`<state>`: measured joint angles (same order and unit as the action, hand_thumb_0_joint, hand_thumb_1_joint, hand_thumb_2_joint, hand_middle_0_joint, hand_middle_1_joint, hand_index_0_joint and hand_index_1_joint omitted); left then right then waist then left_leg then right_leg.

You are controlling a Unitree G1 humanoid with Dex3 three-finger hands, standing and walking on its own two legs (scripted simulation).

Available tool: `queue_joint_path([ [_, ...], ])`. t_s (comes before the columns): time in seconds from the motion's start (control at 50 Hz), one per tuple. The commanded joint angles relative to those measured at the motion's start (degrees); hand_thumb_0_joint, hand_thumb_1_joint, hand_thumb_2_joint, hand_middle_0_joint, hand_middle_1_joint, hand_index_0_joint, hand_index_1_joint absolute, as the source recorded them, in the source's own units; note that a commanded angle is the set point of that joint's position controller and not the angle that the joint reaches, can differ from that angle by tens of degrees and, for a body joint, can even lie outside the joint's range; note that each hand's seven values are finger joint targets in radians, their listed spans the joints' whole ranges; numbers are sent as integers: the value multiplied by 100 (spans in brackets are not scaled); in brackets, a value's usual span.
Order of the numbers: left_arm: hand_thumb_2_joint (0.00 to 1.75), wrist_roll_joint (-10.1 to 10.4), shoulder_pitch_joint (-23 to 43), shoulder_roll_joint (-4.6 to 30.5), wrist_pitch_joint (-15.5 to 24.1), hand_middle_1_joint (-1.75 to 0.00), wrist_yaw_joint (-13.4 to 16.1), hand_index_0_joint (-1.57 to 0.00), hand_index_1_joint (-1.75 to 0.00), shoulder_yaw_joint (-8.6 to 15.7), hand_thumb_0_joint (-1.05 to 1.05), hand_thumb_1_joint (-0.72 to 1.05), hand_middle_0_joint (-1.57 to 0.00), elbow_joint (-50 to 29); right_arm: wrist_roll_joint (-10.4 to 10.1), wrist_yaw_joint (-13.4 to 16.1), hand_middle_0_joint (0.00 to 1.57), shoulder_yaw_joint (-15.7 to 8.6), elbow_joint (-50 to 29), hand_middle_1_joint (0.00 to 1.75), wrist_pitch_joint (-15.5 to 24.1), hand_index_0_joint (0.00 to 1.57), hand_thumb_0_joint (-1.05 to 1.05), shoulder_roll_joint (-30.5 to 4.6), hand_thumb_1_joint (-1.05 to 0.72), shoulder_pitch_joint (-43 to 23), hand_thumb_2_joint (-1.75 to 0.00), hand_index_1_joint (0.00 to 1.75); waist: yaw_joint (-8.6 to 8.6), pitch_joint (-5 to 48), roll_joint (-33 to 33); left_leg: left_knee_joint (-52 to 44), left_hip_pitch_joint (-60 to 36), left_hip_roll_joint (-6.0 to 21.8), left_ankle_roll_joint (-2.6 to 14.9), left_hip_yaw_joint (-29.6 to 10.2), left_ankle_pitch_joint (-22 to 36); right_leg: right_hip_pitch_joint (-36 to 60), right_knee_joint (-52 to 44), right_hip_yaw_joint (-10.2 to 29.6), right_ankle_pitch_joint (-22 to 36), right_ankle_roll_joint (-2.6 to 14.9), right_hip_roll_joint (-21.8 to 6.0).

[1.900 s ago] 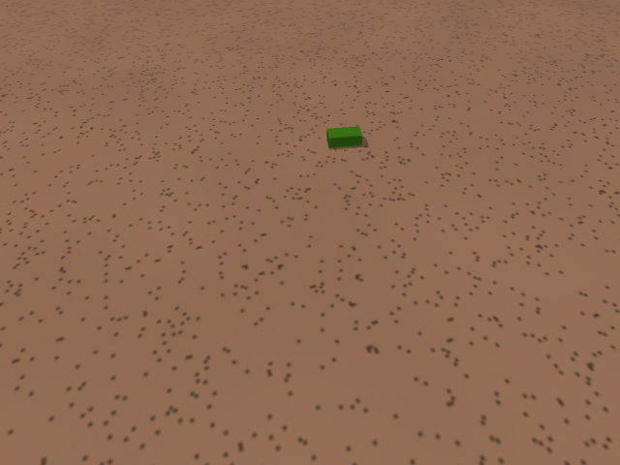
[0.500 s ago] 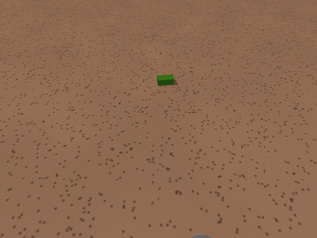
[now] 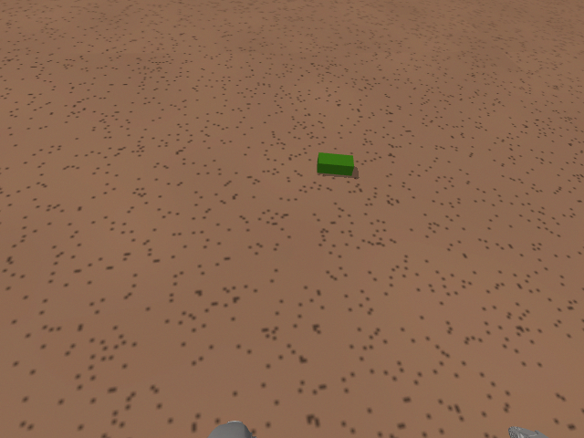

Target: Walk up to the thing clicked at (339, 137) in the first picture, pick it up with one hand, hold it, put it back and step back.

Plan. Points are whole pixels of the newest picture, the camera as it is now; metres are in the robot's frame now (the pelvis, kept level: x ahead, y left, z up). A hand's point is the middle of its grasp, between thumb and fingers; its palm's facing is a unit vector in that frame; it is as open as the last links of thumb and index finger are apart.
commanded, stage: walk up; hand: left
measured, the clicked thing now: (335, 164) +1.48 -0.17 -0.72
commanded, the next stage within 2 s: none
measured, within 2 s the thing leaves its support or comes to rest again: neither
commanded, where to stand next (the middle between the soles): +1.13 -0.43 m, yaw +3 degrees
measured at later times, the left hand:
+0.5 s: hand (221, 280) +0.39 +0.17 -0.11, palm faces +0.01 -0.91 -0.41, open 7.4 cm
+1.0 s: hand (272, 250) +0.51 +0.08 -0.16, palm faces -0.03 -0.96 -0.29, open 7.4 cm
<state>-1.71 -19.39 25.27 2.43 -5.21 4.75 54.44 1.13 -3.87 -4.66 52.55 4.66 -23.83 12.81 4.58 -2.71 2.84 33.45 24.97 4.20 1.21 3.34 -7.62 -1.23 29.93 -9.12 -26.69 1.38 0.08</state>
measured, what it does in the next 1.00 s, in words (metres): walks ahead: right foot, then left foot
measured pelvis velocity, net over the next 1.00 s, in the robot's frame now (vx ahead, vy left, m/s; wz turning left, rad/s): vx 0.50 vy -0.18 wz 0.00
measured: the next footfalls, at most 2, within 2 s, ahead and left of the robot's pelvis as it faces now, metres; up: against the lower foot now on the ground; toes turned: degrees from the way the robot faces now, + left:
right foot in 0.42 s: +0.38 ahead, -0.25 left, +0.00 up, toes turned -7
left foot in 0.88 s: +0.60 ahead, -0.07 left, +0.00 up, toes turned +6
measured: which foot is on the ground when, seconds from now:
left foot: down 0.00-0.44, up 0.46-0.86, down 0.88-1.00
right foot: down 0.00-0.00, up 0.02-0.40, down 0.42-0.92, up 0.94-1.00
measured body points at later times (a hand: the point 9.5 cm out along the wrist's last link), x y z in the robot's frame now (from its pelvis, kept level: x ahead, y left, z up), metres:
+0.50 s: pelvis +0.26 -0.12 -0.01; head +0.26 -0.14 +0.44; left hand +0.39 +0.21 -0.08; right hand +0.29 -0.47 -0.13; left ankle +0.14 +0.08 -0.66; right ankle +0.35 -0.24 -0.72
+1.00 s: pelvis +0.50 -0.18 +0.00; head +0.52 -0.15 +0.45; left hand +0.51 +0.13 -0.14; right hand +0.62 -0.50 -0.08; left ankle +0.56 -0.07 -0.72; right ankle +0.40 -0.28 -0.65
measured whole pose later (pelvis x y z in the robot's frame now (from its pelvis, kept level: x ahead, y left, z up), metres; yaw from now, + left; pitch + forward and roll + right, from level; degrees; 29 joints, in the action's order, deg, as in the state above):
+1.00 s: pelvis +0.50 -0.18 +0.00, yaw +0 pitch -3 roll +0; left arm -1.1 -21.0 23.0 0.4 -3.3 2.7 50.8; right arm 0.2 -0.4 -3.4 47.8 5.9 -22.5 12.3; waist 2.1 -5.1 3.8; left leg 37.9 20.8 2.0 2.8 6.8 -14.8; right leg -17.5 64.4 -0.9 -27.5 2.6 1.1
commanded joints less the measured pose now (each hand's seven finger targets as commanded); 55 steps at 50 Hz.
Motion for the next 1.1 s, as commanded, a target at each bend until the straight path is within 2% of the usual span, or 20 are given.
queue_joint_path([
  [0.0, 90, 71, -155, 499, 118, -30, 110, -20, -30, 67, 0, 90, -20, -807, 137, 352, 20, -687, -240, 30, 220, 20, 0, -2132, -90, 1625, -90, 30, -953, 1208, -2457, -1254, -4287, 1736, 865, -3515, -2569, -3999, 3570, 455, -530, 198, 214],
  [0.02, 90, 29, 83, 1324, 61, -30, 153, -20, -30, 251, 0, 90, -20, -792, -48, 363, 20, -701, -425, 30, 214, 20, 0, -2203, -90, 1405, -90, 30, -1060, 1217, -1401, -1996, -3839, 2254, 1398, -4717, -3596, -4045, 3923, 1185, -434, 217, 18],
  [0.04, 90, 12, 347, 1571, 64, -30, 177, -20, -30, 257, 0, 90, -20, -788, -139, 353, 20, -707, -455, 30, 196, 20, 0, -2170, -90, 1087, -90, 30, -1001, 903, -1029, -1994, -3533, 2318, 1548, -4490, -3204, -4150, 4091, 1446, -39, 198, -358],
  [0.1, 90, 106, 397, 1241, 111, -30, 135, -20, -30, 244, 0, 90, -20, -628, -164, 388, 20, -402, -585, 30, 272, 20, 0, -1607, -90, 697, -90, 30, -680, 175, -528, -1602, -2282, 1488, 1093, -2006, -161, -3665, 3678, 1522, 691, 74, -696],
  [0.16, 90, 99, 317, 1025, -6, -30, 0, -20, -30, 247, 0, 90, -20, -611, -167, 349, 20, -340, -604, 30, 359, 20, 0, -1621, -90, 521, -90, 30, -448, -214, -847, -1797, -1307, 1252, 1031, -1073, 159, -3125, 2985, 1364, 996, -92, -819],
  [0.28, 90, 93, 1028, 999, -22, -30, -259, -20, -30, 311, 0, 90, -20, -800, -97, 319, 20, -395, -693, 30, 433, 20, 0, -1922, -90, 104, -90, 30, -363, -344, -1203, -2128, -485, 1116, 932, -514, -1676, -2143, 1013, 928, 1942, -79, -909],
  [0.36, 90, 53, 759, 1081, -20, -30, -231, -20, -30, 434, 0, 90, -20, -603, -69, 348, 20, -390, -582, 30, 344, 20, 0, -1894, -90, 63, -90, 30, -78, -15, -846, -1127, -301, 1082, 749, -243, -777, -1003, 863, 315, 1837, -15, -533],
  [0.4, 90, 30, -428, 1381, 51, -30, -98, -20, -30, 626, 0, 90, -20, -346, -38, 369, 20, -237, -487, 30, 282, 20, 0, -1479, -90, 431, -90, 30, 520, 701, 407, 1653, -173, 482, 422, 295, 727, 398, 302, 420, 865, 195, -189],
  [0.42, 90, -35, -996, 1861, 112, -30, 7, -20, -30, 771, 0, 90, -20, -231, -77, 361, 20, -46, -586, 30, 271, 20, 0, -872, -90, 708, -90, 30, 655, 696, 2020, 3305, 984, -231, 200, 267, -1099, 823, -629, 2213, -205, 380, -1264],
  [0.44, 90, 62, -677, 2131, 149, -30, 66, -20, -30, 725, 0, 90, -20, -448, -167, 408, 20, -45, -718, 30, 261, 20, 0, -1033, -90, 796, -90, 30, 353, 633, 2141, 3905, 1966, -576, 99, 95, -2156, 1063, -1678, 4246, -339, 849, -2253],
  [0.46, 90, 159, -229, 2156, 122, -30, 97, -20, -30, 726, 0, 90, -20, -562, -88, 470, 20, -160, -620, 30, 221, 20, 0, -1481, -90, 537, -90, 30, 313, 473, 1554, 4407, 1929, -153, 115, -309, -2117, 582, -1791, 4642, -447, 1165, -2480],
  [0.56, 90, 154, 592, 1302, 236, -30, 218, -20, -30, 407, 0, 90, -20, -759, -187, 304, 20, -130, -190, 30, 79, 20, 0, -1228, -90, 899, -90, 30, -430, -98, 807, 3073, 628, 292, 151, -496, -723, -1266, -1461, 1718, 1541, 578, -1244],
  [0.62, 90, 137, 382, 1209, 310, -30, 214, -20, -30, 359, 0, 90, -20, -893, -110, 219, 20, -144, -314, 30, 39, 20, 0, -1162, -90, 583, -90, 30, -328, -106, 569, 2319, 846, 248, -16, -355, -518, -1016, -1609, 1438, 1688, 861, -1282],
  [0.74, 90, 31, -5, 1224, 253, -30, 179, -20, -30, 341, 0, 90, -20, -1009, -88, 176, 20, -138, -713, 30, 68, 20, 0, -988, -90, -365, -90, 30, -21, -120, 157, 504, 507, 91, -54, -14, 0, -583, -1351, 1229, 2449, 754, -1350],
  [0.84, 90, 57, -66, 1167, 124, -30, 206, -20, -30, 270, 0, 90, -20, -1115, -64, 288, 20, -262, -508, 30, 151, 20, 0, -1127, -90, 550, -90, 30, -570, 466, -402, -325, -1889, -392, 245, 329, -69, -1199, 429, 719, 3479, 589, -1034],
  [0.86, 90, 89, -208, 925, 116, -30, 233, -20, -30, 161, 0, 90, -20, -1159, 28, 360, 20, -374, -372, 30, 181, 20, 0, -1399, -90, 1222, -90, 30, -872, 870, -926, -447, -2948, -51, 513, -225, -459, -1888, 1704, 545, 3172, 449, -735],
  [0.9, 90, 101, -491, 822, 33, -30, 259, -20, -30, 145, 0, 90, -20, -1145, 44, 506, 20, -569, -543, 30, 182, 20, 0, -2033, -90, 1631, -90, 30, -966, 1269, -1351, -1431, -4020, 2292, 1380, -4260, -2029, -3944, 3725, 939, -443, 78, 238],
  [0.92, 90, 65, -353, 1431, -26, -30, 313, -20, -30, 258, 0, 90, -20, -1106, -168, 507, 20, -603, -567, 30, 165, 20, 0, -2110, -90, 1369, -90, 30, -967, 1113, -924, -1633, -3702, 2598, 1747, -4518, -2222, -3998, 4233, 1498, -347, 152, -166],
  [1.0, 90, 138, -156, 1066, -7, -30, 214, -20, -30, 235, 0, 90, -20, -919, -207, 505, 20, -264, -700, 30, 261, 20, 0, -1491, -90, 689, -90, 30, -552, -65, -500, -1605, -1668, 1484, 1080, -1575, 638, -3264, 3852, 1623, 568, 38, -485],
  [1.08, 90, 129, -89, 839, -99, -30, 11, -20, -30, 227, 0, 90, -20, -916, -111, 436, 20, -271, -784, 30, 357, 20, 0, -1571, -90, 367, -90, 30, -365, -310, -1099, -1697, -963, 1125, 1097, -508, 401, -2884, 2605, 1177, 969, -177, -731],
])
